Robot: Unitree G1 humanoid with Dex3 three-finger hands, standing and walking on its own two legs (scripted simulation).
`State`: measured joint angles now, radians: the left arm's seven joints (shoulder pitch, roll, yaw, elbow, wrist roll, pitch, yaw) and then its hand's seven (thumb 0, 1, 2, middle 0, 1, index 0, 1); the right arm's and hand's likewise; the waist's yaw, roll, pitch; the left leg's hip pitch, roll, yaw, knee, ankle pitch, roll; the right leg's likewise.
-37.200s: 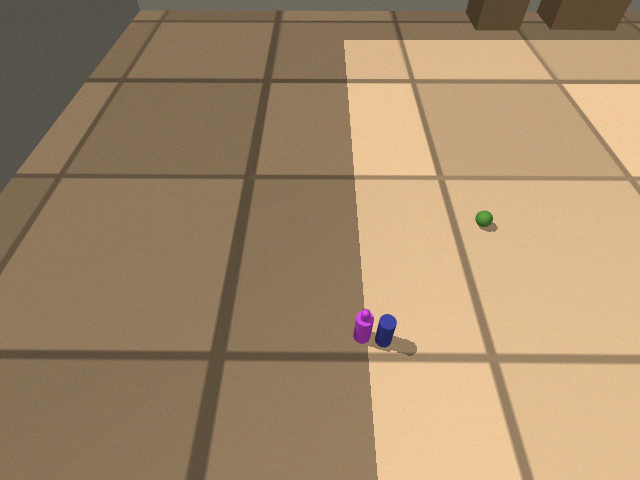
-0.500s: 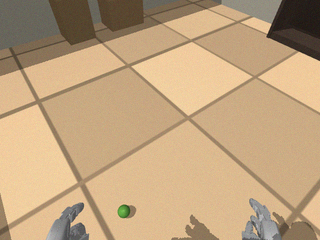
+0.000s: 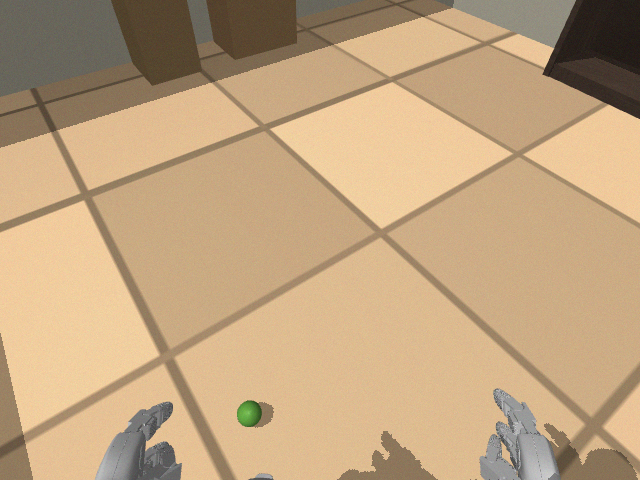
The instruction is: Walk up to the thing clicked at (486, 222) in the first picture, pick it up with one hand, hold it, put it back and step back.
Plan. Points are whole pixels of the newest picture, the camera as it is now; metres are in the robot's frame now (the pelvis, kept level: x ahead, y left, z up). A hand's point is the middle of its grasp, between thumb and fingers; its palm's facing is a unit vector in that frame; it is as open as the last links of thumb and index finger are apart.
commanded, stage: home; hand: left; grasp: from above
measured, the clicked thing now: (249, 413) +0.42 +0.20 -0.68
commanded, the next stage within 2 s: stand in 1.44 s
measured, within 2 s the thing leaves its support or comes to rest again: neither
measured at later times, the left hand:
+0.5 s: hand (175, 467) +0.17 +0.18 -0.05, palm faces +0.03 -0.98 -0.20, open 7.4 cm
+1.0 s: hand (177, 450) +0.18 +0.18 -0.05, palm faces +0.03 -0.98 -0.20, open 7.4 cm
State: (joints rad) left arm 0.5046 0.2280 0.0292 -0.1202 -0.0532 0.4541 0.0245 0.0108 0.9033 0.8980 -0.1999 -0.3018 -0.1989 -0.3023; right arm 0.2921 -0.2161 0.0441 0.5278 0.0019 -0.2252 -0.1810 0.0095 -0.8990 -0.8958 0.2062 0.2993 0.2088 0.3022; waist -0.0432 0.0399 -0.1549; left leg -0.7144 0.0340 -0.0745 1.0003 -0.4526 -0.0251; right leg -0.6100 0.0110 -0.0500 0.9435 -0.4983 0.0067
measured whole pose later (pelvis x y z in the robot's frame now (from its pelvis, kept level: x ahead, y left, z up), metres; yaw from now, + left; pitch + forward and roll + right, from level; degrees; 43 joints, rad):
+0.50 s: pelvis +0.01 +0.00 +0.00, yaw +0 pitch +10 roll -3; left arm 0.50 0.23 0.03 -0.13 -0.06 0.46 0.02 0.01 0.90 0.90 -0.20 -0.30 -0.20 -0.30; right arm 0.29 -0.22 0.04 0.53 0.00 -0.23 -0.18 0.01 -0.90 -0.90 0.21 0.30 0.21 0.30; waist -0.04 0.04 -0.16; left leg -0.72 0.03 -0.07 1.01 -0.47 -0.02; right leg -0.62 0.01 -0.04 0.95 -0.51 0.01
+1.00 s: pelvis +0.02 +0.01 +0.00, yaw +0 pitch +11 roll -3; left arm 0.51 0.24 0.03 -0.14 -0.06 0.45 0.03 0.01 0.90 0.90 -0.20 -0.30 -0.20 -0.30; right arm 0.29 -0.22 0.03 0.53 0.00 -0.21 -0.18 0.01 -0.90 -0.90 0.21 0.30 0.21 0.30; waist -0.04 0.04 -0.16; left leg -0.72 0.03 -0.06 1.02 -0.50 -0.02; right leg -0.61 0.01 -0.04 0.95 -0.53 0.02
